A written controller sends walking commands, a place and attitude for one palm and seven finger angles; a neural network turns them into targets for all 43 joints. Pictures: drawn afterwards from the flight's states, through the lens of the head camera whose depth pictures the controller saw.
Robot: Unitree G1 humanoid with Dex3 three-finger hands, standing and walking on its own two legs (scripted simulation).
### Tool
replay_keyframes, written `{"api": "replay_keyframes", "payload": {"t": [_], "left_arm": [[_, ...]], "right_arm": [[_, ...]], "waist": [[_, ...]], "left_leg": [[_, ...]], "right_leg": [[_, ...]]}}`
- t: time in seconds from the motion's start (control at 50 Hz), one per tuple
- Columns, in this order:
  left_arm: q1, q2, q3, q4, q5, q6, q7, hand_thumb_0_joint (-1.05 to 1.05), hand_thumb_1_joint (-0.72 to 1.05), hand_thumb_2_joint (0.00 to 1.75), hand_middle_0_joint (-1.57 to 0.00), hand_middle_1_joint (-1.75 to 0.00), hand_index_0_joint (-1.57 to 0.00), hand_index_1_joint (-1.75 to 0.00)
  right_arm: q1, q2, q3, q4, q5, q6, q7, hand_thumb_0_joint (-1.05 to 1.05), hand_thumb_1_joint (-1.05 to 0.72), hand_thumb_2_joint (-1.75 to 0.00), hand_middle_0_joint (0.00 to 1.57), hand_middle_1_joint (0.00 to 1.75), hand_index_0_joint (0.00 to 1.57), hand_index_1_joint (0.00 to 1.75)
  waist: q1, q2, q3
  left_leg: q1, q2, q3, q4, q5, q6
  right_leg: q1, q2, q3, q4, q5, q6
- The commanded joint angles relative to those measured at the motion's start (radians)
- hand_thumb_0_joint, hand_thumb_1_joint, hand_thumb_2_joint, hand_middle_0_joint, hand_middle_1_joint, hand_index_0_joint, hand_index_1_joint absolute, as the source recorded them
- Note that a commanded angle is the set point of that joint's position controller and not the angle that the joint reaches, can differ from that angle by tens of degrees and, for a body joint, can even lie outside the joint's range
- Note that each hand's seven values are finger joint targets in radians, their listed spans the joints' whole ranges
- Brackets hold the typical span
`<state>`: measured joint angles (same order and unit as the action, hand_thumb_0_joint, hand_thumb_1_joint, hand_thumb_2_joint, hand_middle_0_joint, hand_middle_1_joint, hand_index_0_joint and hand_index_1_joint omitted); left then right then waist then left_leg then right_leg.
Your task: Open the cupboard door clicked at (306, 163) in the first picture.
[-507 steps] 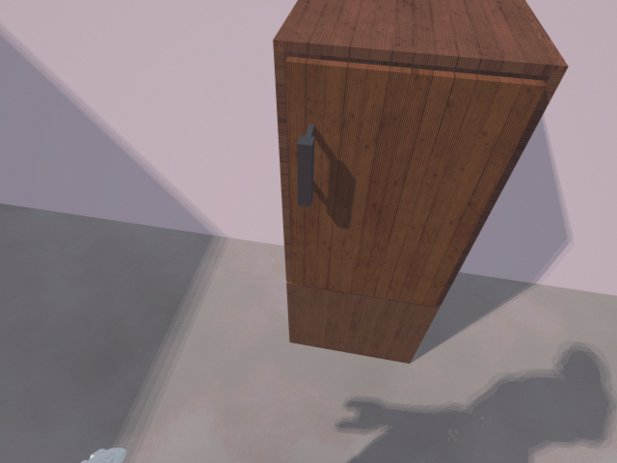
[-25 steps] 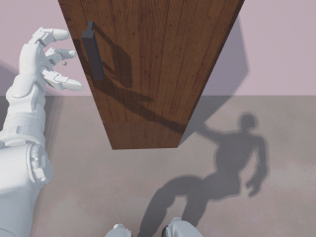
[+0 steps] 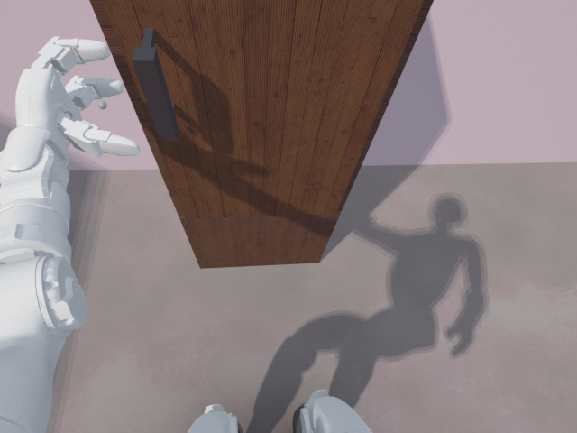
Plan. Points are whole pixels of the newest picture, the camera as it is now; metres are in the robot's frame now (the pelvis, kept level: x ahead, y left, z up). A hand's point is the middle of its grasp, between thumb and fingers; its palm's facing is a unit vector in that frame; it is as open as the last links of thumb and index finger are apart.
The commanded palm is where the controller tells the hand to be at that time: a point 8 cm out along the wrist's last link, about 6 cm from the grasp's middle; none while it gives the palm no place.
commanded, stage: slide the fingers in behind the handle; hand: left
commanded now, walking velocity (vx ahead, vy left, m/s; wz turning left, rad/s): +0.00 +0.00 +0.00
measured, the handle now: (160, 88) +0.56 +0.12 +0.11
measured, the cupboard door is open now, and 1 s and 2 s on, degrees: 0 0 0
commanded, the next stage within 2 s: move the hooked fingers beside the handle in 1.48 s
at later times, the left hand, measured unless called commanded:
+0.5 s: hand (121, 110) +0.52 +0.17 +0.11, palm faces -0.02 -1.00 -0.01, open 14.1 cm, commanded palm +0.50 +0.20 +0.11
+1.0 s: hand (132, 115) +0.51 +0.16 +0.11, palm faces +0.03 -1.00 -0.01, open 14.8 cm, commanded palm +0.50 +0.16 +0.11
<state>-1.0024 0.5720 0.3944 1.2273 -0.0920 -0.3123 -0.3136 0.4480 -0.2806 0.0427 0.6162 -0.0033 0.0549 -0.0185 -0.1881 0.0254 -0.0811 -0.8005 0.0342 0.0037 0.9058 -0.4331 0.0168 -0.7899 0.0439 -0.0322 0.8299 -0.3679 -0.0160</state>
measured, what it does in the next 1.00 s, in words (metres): stands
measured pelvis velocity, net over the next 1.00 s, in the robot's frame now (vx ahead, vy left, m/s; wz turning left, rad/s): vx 0.00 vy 0.00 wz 0.05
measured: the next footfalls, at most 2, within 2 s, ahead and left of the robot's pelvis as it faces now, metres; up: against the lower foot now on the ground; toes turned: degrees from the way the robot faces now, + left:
none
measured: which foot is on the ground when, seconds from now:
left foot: down 0.00-1.00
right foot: down 0.00-1.00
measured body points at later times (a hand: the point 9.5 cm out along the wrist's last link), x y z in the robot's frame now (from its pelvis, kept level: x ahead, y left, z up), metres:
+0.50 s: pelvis +0.00 +0.00 +0.00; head +0.11 +0.02 +0.43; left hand +0.51 +0.22 +0.11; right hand -0.01 -0.26 -0.11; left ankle -0.01 +0.11 -0.69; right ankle +0.01 -0.11 -0.69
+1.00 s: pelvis +0.00 +0.00 +0.00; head +0.11 +0.01 +0.44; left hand +0.50 +0.21 +0.11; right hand +0.01 -0.26 -0.12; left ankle -0.01 +0.11 -0.69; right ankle +0.01 -0.11 -0.69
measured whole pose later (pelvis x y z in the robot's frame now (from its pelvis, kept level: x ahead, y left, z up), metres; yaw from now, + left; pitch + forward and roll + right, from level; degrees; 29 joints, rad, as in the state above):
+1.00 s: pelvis +0.00 +0.00 +0.00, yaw +3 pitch +18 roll -2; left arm -1.01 0.39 0.20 1.20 -0.14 -0.34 -0.10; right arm 0.42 -0.27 0.01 0.68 -0.02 0.00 0.03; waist -0.14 0.03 -0.09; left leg -0.80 0.01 -0.04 0.92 -0.43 0.01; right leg -0.77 0.02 -0.07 0.85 -0.39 -0.02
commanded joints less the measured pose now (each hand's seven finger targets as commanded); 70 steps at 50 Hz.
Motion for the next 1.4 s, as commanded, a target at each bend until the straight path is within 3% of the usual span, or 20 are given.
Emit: {"api": "replay_keyframes", "payload": {"t": [0.0,0.04,0.08,0.2,0.26,0.3,0.34,0.36,0.4,0.48,0.52,0.56,0.6,0.7,0.74,0.8,0.94,1.0,1.08,1.38], "left_arm": [[-0.428,0.214,0.02,-0.189,-0.025,-0.052,0.002,0.0,-0.5,0.3,-0.3,-1.2,-0.3,-1.2],[-0.441,0.235,0.034,-0.214,-0.023,-0.049,0.009,0.0,-0.5,0.3,-0.3,-1.2,-0.3,-1.2],[-0.449,0.209,0.016,-0.256,-0.017,-0.058,0.019,0.0,-0.5,0.3,-0.3,-1.2,-0.3,-1.2],[-0.458,0.203,0.015,-0.201,-0.01,-0.056,0.049,0.0,-0.5,0.3,-0.3,-1.2,-0.3,-1.2],[-0.491,0.195,0.008,-0.244,-0.001,-0.075,0.062,0.0,-0.5,0.3,-0.3,-1.2,-0.3,-1.2],[-0.497,0.175,-0.001,-0.24,-0.005,-0.079,0.066,0.0,-0.5,0.3,-0.3,-1.2,-0.3,-1.2],[-0.514,0.104,-0.047,-0.265,-0.009,-0.085,0.068,0.0,-0.5,0.3,-0.3,-1.2,-0.3,-1.2],[-0.528,0.124,-0.037,-0.27,-0.006,-0.089,0.073,0.0,-0.5,0.3,-0.3,-1.2,-0.3,-1.2],[-0.532,0.039,-0.098,-0.258,-0.008,-0.084,0.076,0.0,-0.5,0.3,-0.3,-1.2,-0.3,-1.2],[-0.541,0.019,-0.106,-0.275,-0.01,-0.09,0.092,0.0,-0.5,0.3,-0.3,-1.2,-0.3,-1.2],[-0.545,-0.025,-0.137,-0.252,-0.011,-0.085,0.098,0.0,-0.5,0.3,-0.3,-1.2,-0.3,-1.2],[-0.571,0.001,-0.123,-0.259,-0.009,-0.091,0.107,0.0,-0.5,0.3,-0.3,-1.2,-0.3,-1.2],[-0.574,-0.056,-0.168,-0.264,-0.005,-0.094,0.11,0.0,-0.5,0.3,-0.3,-1.2,-0.3,-1.2],[-0.579,-0.081,-0.18,-0.249,-0.009,-0.095,0.119,0.0,-0.5,0.3,-0.3,-1.2,-0.3,-1.2],[-0.594,-0.124,-0.219,-0.27,-0.013,-0.101,0.117,0.0,-0.5,0.3,-0.3,-1.2,-0.3,-1.2],[-0.583,-0.107,-0.203,-0.272,-0.011,-0.103,0.125,0.0,-0.5,0.3,-0.3,-1.2,-0.3,-1.2],[-0.613,-0.236,-0.3,-0.304,-0.013,-0.111,0.148,0.0,-0.5,0.3,-0.3,-1.2,-0.3,-1.2],[-0.628,-0.225,-0.297,-0.275,-0.003,-0.105,0.163,0.0,-0.5,0.3,-0.3,-1.2,-0.3,-1.2],[-0.659,-0.301,-0.353,-0.273,0.001,-0.108,0.176,0.0,-0.5,0.3,-0.3,-1.2,-0.3,-1.2],[-0.7,-0.311,-0.361,-0.259,-0.003,-0.112,0.182,0.0,-0.5,0.3,-0.3,-1.2,-0.3,-1.2]], "right_arm": [[0.165,-0.176,-0.065,-0.043,-0.001,-0.016,-0.006,0.0,-0.9,-0.9,0.2,0.3,0.2,0.3],[0.167,-0.178,-0.065,-0.052,-0.001,-0.015,-0.008,0.0,-0.9,-0.9,0.2,0.3,0.2,0.3],[0.162,-0.172,-0.069,-0.054,-0.001,-0.017,-0.005,0.0,-0.9,-0.9,0.2,0.3,0.2,0.3],[0.161,-0.174,-0.067,-0.049,0.0,-0.02,-0.002,0.0,-0.9,-0.9,0.2,0.3,0.2,0.3],[0.159,-0.171,-0.068,-0.05,-0.004,-0.027,0.0,0.0,-0.9,-0.9,0.2,0.3,0.2,0.3],[0.163,-0.17,-0.07,-0.043,-0.005,-0.029,0.001,0.0,-0.9,-0.9,0.2,0.3,0.2,0.3],[0.163,-0.164,-0.071,-0.045,-0.008,-0.033,0.006,0.0,-0.9,-0.9,0.2,0.3,0.2,0.3],[0.164,-0.167,-0.074,-0.033,-0.008,-0.032,0.007,0.0,-0.9,-0.9,0.2,0.3,0.2,0.3],[0.161,-0.163,-0.075,-0.026,-0.009,-0.034,0.011,0.0,-0.9,-0.9,0.2,0.3,0.2,0.3],[0.163,-0.163,-0.078,-0.015,-0.013,-0.039,0.015,0.0,-0.9,-0.9,0.2,0.3,0.2,0.3],[0.157,-0.16,-0.077,-0.007,-0.012,-0.042,0.018,0.0,-0.9,-0.9,0.2,0.3,0.2,0.3],[0.162,-0.163,-0.077,0.002,-0.014,-0.042,0.017,0.0,-0.9,-0.9,0.2,0.3,0.2,0.3],[0.154,-0.155,-0.077,0.002,-0.014,-0.047,0.021,0.0,-0.9,-0.9,0.2,0.3,0.2,0.3],[0.154,-0.158,-0.081,0.014,-0.017,-0.055,0.025,0.0,-0.9,-0.9,0.2,0.3,0.2,0.3],[0.149,-0.154,-0.078,0.011,-0.015,-0.059,0.028,0.0,-0.9,-0.9,0.2,0.3,0.2,0.3],[0.149,-0.158,-0.083,0.018,-0.017,-0.061,0.03,0.0,-0.9,-0.9,0.2,0.3,0.2,0.3],[0.136,-0.148,-0.088,0.028,-0.018,-0.07,0.039,0.0,-0.9,-0.9,0.2,0.3,0.2,0.3],[0.134,-0.152,-0.088,0.04,-0.018,-0.072,0.038,0.0,-0.9,-0.9,0.2,0.3,0.2,0.3],[0.129,-0.146,-0.088,0.049,-0.021,-0.084,0.041,0.0,-0.9,-0.9,0.2,0.3,0.2,0.3],[0.127,-0.15,-0.086,0.063,-0.024,-0.097,0.04,0.0,-0.9,-0.9,0.2,0.3,0.2,0.3]], "waist": [[-0.001,0.095,-0.437],[0.004,0.086,-0.444],[0.007,0.135,-0.478],[-0.012,0.066,-0.408],[-0.006,0.127,-0.457],[-0.013,0.103,-0.467],[-0.021,0.137,-0.492],[-0.021,0.137,-0.501],[-0.037,0.125,-0.47],[-0.032,0.137,-0.509],[-0.046,0.11,-0.455],[-0.046,0.108,-0.46],[-0.049,0.133,-0.466],[-0.056,0.108,-0.462],[-0.058,0.139,-0.457],[-0.056,0.116,-0.48],[-0.071,0.133,-0.461],[-0.075,0.113,-0.435],[-0.091,0.132,-0.441],[-0.094,0.125,-0.46]], "left_leg": [[0.297,-0.019,-0.038,-0.08,0.396,0.016],[0.278,-0.023,-0.037,-0.086,0.385,0.02],[0.322,-0.022,-0.034,-0.081,0.413,0.015],[0.255,-0.024,-0.029,-0.088,0.332,0.022],[0.316,-0.022,-0.042,-0.082,0.368,0.014],[0.33,-0.018,-0.047,-0.078,0.394,0.013],[0.379,-0.019,-0.052,-0.068,0.437,0.011],[0.389,-0.014,-0.059,-0.067,0.443,0.007],[0.401,-0.011,-0.068,-0.069,0.442,0.004],[0.431,-0.013,-0.073,-0.064,0.477,0.001],[0.404,-0.016,-0.067,-0.067,0.434,0.005],[0.398,-0.017,-0.072,-0.068,0.433,0.005],[0.419,-0.018,-0.074,-0.068,0.43,0.002],[0.414,-0.021,-0.077,-0.063,0.421,0.003],[0.425,-0.025,-0.078,-0.066,0.423,0.002],[0.428,-0.023,-0.081,-0.063,0.427,0.002],[0.467,-0.024,-0.089,-0.06,0.439,-0.001],[0.435,-0.026,-0.091,-0.068,0.383,-0.001],[0.461,-0.027,-0.1,-0.066,0.37,-0.003],[0.458,-0.035,-0.107,-0.064,0.371,-0.003]], "right_leg": [[0.204,0.015,0.01,-0.079,0.353,-0.004],[0.236,0.013,0.015,-0.079,0.361,-0.005],[0.218,0.012,0.015,-0.077,0.372,-0.005],[0.213,0.012,0.02,-0.088,0.322,0.0],[0.183,0.012,0.014,-0.074,0.323,-0.005],[0.182,0.013,0.009,-0.068,0.337,-0.005],[0.153,0.015,0.004,-0.062,0.349,-0.007],[0.144,0.014,0.003,-0.062,0.345,-0.005],[0.109,0.016,-0.006,-0.066,0.328,-0.005],[0.116,0.017,-0.006,-0.061,0.346,-0.007],[0.103,0.017,-0.007,-0.072,0.328,-0.005],[0.107,0.014,-0.007,-0.068,0.328,-0.006],[0.091,0.014,-0.009,-0.068,0.318,-0.008],[0.087,0.013,-0.01,-0.069,0.316,-0.009],[0.08,0.012,-0.013,-0.066,0.312,-0.013],[0.09,0.013,-0.012,-0.065,0.322,-0.011],[0.048,0.014,-0.021,-0.066,0.306,-0.013],[0.043,0.012,-0.02,-0.069,0.28,-0.013],[0.007,0.009,-0.025,-0.069,0.256,-0.014],[0.009,0.008,-0.026,-0.062,0.256,-0.016]]}}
